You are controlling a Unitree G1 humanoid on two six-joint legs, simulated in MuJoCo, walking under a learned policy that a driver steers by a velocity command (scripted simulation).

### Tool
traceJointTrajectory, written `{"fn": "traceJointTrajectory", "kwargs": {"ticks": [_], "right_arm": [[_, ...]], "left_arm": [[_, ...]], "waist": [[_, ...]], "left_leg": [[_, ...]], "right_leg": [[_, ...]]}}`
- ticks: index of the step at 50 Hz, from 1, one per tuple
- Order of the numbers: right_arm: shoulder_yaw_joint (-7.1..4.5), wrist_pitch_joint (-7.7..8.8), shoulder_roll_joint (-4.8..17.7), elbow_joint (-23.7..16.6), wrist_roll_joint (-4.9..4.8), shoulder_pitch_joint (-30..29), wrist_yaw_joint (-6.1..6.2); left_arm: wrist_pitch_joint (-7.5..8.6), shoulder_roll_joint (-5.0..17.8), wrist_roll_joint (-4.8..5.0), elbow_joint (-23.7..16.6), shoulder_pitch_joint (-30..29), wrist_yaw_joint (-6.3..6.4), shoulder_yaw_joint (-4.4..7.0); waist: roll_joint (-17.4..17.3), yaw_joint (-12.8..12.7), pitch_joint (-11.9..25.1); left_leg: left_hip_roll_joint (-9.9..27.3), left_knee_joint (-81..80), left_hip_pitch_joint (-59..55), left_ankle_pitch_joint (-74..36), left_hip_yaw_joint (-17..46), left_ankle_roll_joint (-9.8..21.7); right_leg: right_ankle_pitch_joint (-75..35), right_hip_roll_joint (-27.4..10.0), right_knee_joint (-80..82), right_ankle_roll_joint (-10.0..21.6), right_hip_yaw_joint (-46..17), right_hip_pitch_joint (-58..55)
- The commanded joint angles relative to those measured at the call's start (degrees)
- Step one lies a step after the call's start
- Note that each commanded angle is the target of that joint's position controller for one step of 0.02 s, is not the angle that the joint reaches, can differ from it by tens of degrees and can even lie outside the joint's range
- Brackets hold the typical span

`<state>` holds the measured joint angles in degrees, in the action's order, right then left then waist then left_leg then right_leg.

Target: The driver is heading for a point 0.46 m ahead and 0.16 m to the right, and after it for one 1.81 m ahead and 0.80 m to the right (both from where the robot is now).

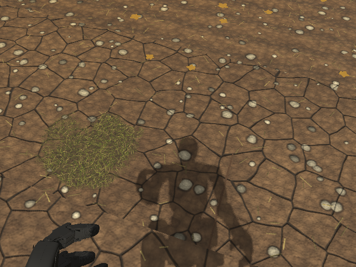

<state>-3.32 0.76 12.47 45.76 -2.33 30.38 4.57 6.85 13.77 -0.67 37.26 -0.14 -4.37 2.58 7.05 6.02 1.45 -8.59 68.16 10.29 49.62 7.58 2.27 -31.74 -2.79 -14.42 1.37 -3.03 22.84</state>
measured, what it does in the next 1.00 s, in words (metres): goes down, turning right: left foot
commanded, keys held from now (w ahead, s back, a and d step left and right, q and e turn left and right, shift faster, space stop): no key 0.38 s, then e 0.62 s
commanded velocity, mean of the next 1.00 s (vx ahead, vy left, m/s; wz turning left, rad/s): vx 0.09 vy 0.00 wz -0.17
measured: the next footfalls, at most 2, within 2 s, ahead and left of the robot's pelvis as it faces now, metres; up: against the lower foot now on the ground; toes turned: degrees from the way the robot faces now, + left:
left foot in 0.36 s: +0.26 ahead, +0.12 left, +0.00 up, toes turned -4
left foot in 1.34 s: +0.27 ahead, +0.07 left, +0.00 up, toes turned -36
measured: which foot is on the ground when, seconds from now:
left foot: down 0.00-0.00, up 0.02-0.34, down 0.36-0.80, up 0.82-1.00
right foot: down 0.00-1.00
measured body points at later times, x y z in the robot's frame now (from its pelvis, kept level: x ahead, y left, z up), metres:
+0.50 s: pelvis +0.15 -0.01 -0.06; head +0.17 +0.00 +0.39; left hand +0.22 +0.25 -0.20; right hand +0.33 -0.25 -0.15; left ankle +0.22 +0.12 -0.79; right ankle +0.11 -0.10 -0.79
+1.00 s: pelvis +0.14 -0.04 -0.05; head +0.17 -0.08 +0.40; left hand +0.34 +0.19 -0.14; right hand +0.22 -0.36 -0.16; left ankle +0.20 +0.12 -0.70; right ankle +0.12 -0.11 -0.79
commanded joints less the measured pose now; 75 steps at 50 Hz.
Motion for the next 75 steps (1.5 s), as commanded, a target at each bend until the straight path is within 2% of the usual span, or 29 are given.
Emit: {"fn": "traceJointTrajectory", "kwargs": {"ticks": [1, 2, 3, 4, 5, 6, 8, 10, 13, 17, 19, 20, 23, 26, 30, 34, 39, 40, 41, 42, 44, 46, 60, 65, 67, 68, 69, 71, 75], "right_arm": [[-0.51, 1.05, -0.2, 0.04, 1.42, -0.61, -1.79], [0.42, 1.59, 1.6, -1.2, -0.66, 8.45, -2.31], [0.92, 2.32, 5.4, -2.16, -0.89, 7.42, -2.87], [0.82, 2.43, 6.28, -2.79, -0.67, 1.68, -2.8], [1.28, 1.99, 5.22, -4.27, -0.63, 0.48, -1.96], [-0.23, 1.45, 8.93, -4.44, -1.18, -4.48, -0.71], [-0.83, -0.6, 8.37, -4.67, 1.17, -8.99, 0.14], [0.3, 0.64, 2.89, -4.97, 3.93, -11.41, -0.42], [0.91, 1.62, 0.28, -4.59, 2.1, -13.51, -2.08], [0.09, 0.45, 2.58, -5.72, 3.15, -17.92, -2.59], [-0.8, 0.12, 5.79, -5.47, 4.07, -17.09, -2.65], [-1.61, -0.14, 8.77, -5.18, 4.0, -17.76, -2.49], [-1.64, -1.28, 5.22, -5.82, 2.76, -21.04, -2.84], [-2.51, -0.61, 7.49, -6.27, 3.04, -22.24, -2.5], [-3.26, -0.05, 8.78, -5.78, 2.96, -19.69, -2.29], [-3.52, -0.41, 10.76, -6.81, 3.1, -22.15, -1.66], [-3.67, -2.31, 10.48, -6.26, 1.37, -28.58, -2.32], [-3.17, -2.55, 7.84, -5.75, 2.09, -25.02, -2.54], [-2.54, -2.17, 7.08, -10.2, 2.29, -29.91, -2.32], [-3.12, -1.76, 8.9, -10.3, 1.99, -32.6, -1.97], [-3.99, -1.84, 10.23, -7.84, 2.23, -28.81, -1.19], [-3.96, -1.82, 9.8, -6.45, 2.96, -26.3, -0.98], [-2.82, 0.37, 9.29, -8.19, 1.64, -30.01, -4.1], [-3.33, 1.54, 9.96, -7.71, 1.96, -25.88, -5.27], [-4.13, 1.39, 12.21, -6.57, 2.83, -21.08, -5.04], [-4.5, 0.84, 16.27, -7.0, 3.91, -20.79, -4.8], [-4.54, 1.16, 15.9, -6.81, 4.57, -20.42, -5.12], [-2.98, 1.02, 11.03, -8.32, 3.04, -25.85, -4.81], [-1.95, 0.13, 9.45, -6.88, 2.67, -25.11, -4.66]], "left_arm": [[-0.27, 6.49, -1.0, 9.05, 31.81, 0.38, 2.69], [0.04, 10.37, -0.7, 11.97, 31.13, 0.11, 3.15], [-0.88, 8.34, 0.73, 10.01, 27.5, 0.01, 3.04], [-1.51, 5.96, -0.18, 8.42, 23.93, 0.46, 2.31], [-1.85, 8.03, -0.52, 9.08, 18.41, 1.11, 2.2], [-2.09, 8.65, -0.45, 6.47, 13.7, 2.44, 2.26], [-1.57, 4.52, -1.28, 6.87, 7.0, 3.57, -0.09], [-1.65, 4.65, -0.85, 8.67, 9.01, 4.06, 0.08], [-2.66, 6.35, 0.56, 10.92, 13.67, 4.94, 0.7], [-4.08, 6.05, 1.25, 11.86, 14.13, 4.62, 0.85], [-4.56, 4.61, 0.73, 12.13, 16.49, 4.06, 0.6], [-4.59, 4.32, 0.12, 13.12, 23.09, 3.67, 0.76], [-6.53, 4.67, 0.82, 11.46, 18.29, 3.66, 0.23], [-8.47, 6.96, 0.64, 7.72, 14.94, 4.41, 1.13], [-9.99, 6.37, 1.23, 4.32, 15.23, 5.01, 1.92], [-11.23, 6.49, 1.78, 1.68, 13.85, 4.17, 2.97], [-11.75, 5.34, 1.36, 2.87, 18.89, 2.99, 3.72], [-11.54, 10.02, 0.61, 1.54, 18.66, 3.49, 4.87], [-10.85, 17.18, -0.49, -1.22, 18.24, 3.42, 5.83], [-9.58, 15.85, -2.37, -2.3, 17.57, 3.34, 5.23], [-8.19, 13.46, -0.13, -3.47, 12.19, 4.27, 4.52], [-8.38, 11.66, 1.38, -4.05, 10.23, 5.34, 3.82], [-10.6, 13.35, 1.53, -6.5, 12.91, 6.04, 4.75], [-10.77, 12.99, 2.45, -7.31, 10.21, 5.81, 4.29], [-10.55, 10.01, 2.17, -7.49, 10.74, 5.75, 3.2], [-10.24, 7.46, 2.03, -7.57, 15.03, 5.76, 2.5], [-9.59, 12.13, 1.95, -8.31, 14.26, 6.13, 4.06], [-9.84, 14.97, 1.52, -5.64, 14.33, 6.27, 5.29], [-10.48, 7.68, 1.63, -4.32, 14.09, 5.36, 2.96]], "waist": [[-1.56, -13.39, 8.69], [8.37, -7.81, 16.13], [7.7, -9.45, 21.35], [0.99, -10.28, 19.68], [-2.29, -5.44, 19.82], [-6.3, -4.8, 13.59], [-7.52, -0.3, 0.67], [-1.63, -2.49, 1.91], [2.12, -4.58, 7.55], [-1.47, -5.3, 4.23], [-5.68, -5.38, 3.27], [-11.66, -9.67, 4.5], [-11.66, -6.8, 1.69], [-12.14, -6.48, -0.42], [-15.44, -6.29, 5.05], [-16.01, -5.71, 6.06], [-13.24, -9.89, 3.78], [-0.05, -8.07, 0.91], [13.04, -9.17, -0.43], [6.63, -10.54, -0.1], [-0.82, -6.83, -0.92], [-1.62, -5.9, 1.16], [1.54, -8.53, 2.74], [1.5, -6.07, 4.0], [-5.46, -4.39, 4.76], [-19.43, -7.25, 4.35], [-21.98, -6.66, 1.9], [-15.24, -7.89, -0.82], [-15.26, -7.17, -0.72]], "left_leg": [[-2.41, 38.52, 29.03, 3.61, 0.62, -0.88], [-0.41, 51.08, 46.36, 3.9, 5.75, -2.87], [4.6, 43.83, 51.81, -1.71, 7.5, -2.98], [5.9, 43.38, 51.57, -5.22, 7.32, -3.46], [9.32, 43.23, 47.99, -11.14, 3.62, -4.36], [9.44, 31.81, 44.17, -24.07, 4.96, -3.63], [12.77, 9.32, 29.47, -33.74, 4.86, -4.68], [12.04, -14.29, 19.12, -43.11, -1.56, -6.31], [10.01, -26.28, 10.97, -47.99, -2.75, -7.08], [10.02, -36.82, 7.82, -48.27, -2.36, -3.44], [12.73, -43.04, 0.2, -63.34, 0.39, -0.65], [15.81, -40.14, -7.51, -70.91, 2.37, 1.98], [14.1, -40.17, -5.45, -50.24, 0.95, 2.02], [14.45, -39.91, -2.6, -50.44, 0.24, 1.86], [22.98, -40.89, -5.37, -61.5, 6.65, 7.41], [31.15, -44.25, -2.98, -63.11, 11.43, 12.44], [21.42, -37.28, 10.84, -41.38, -6.24, 2.04], [15.5, -24.55, 19.91, -28.64, -13.1, -3.17], [7.75, -14.5, 30.2, -12.4, -10.22, -5.68], [8.33, -5.16, 30.84, -11.03, -2.85, -5.27], [9.53, -0.94, 32.67, -20.96, -1.35, -4.81], [10.09, -1.1, 29.87, -28.33, -0.91, -5.92], [6.42, -25.09, 18.98, -29.34, 0.09, -6.95], [5.96, -38.61, 7.71, -32.91, -0.97, -3.94], [14.38, -47.21, -7.37, -42.42, 4.11, 0.02], [25.33, -49.21, -11.27, -50.68, 17.11, 7.28], [31.58, -51.13, -5.75, -49.87, 26.46, 14.41], [25.95, -49.85, -1.05, -46.88, 16.55, 11.94], [19.3, -49.05, 0.6, -52.76, 5.36, 9.33]], "right_leg": [[-35.21, -12.21, -10.03, 4.37, -6.44, -43.72], [-47.44, -19.89, -27.51, 10.13, -14.42, -61.81], [-32.3, -19.8, -26.32, 13.51, -16.09, -63.0], [-20.08, -19.32, -22.57, 15.23, -16.14, -54.55], [1.52, -22.23, -16.09, 19.7, -24.21, -43.41], [13.6, -23.81, -7.82, 20.65, -27.52, -27.66], [9.43, -14.29, -3.8, 14.62, -14.3, -2.05], [-0.74, -4.79, -3.46, 10.33, -2.31, -0.45], [-6.78, -5.78, -4.87, 9.34, -1.95, -8.3], [9.58, -7.69, -5.26, 7.92, -5.67, -10.53], [24.52, -4.42, -7.65, 5.03, -5.69, -7.94], [35.6, -0.69, -8.19, 2.95, -4.92, -2.7], [50.67, 2.05, -7.6, 1.64, -2.54, 0.37], [47.83, 2.52, -11.93, 1.88, -3.82, 1.11], [47.26, 4.26, -25.0, 0.14, -2.13, 1.88], [67.83, 2.59, -40.23, -1.44, 0.46, 5.35], [45.43, 5.65, -18.31, 1.87, 5.66, -12.48], [37.01, -1.67, -9.88, 5.48, -8.65, -15.91], [29.01, -15.48, -2.26, 15.13, -32.04, -13.92], [32.97, -16.99, -1.21, 18.94, -34.18, -12.65], [34.33, -11.94, -4.47, 13.67, -24.96, -14.08], [26.0, -8.67, -6.69, 10.34, -20.07, -14.68], [29.89, -4.62, -9.04, 11.28, -27.8, -16.0], [31.91, -1.98, -11.03, 9.68, -31.0, -13.09], [52.62, 3.82, -18.91, 4.58, -25.52, -1.38], [68.27, 13.82, -32.32, 0.62, -13.57, 7.72], [71.16, 12.09, -42.85, -1.82, -10.82, 12.52], [62.37, 8.28, -50.21, -4.56, -9.63, 11.24], [55.58, 6.42, -41.71, -6.58, -5.2, 5.77]]}}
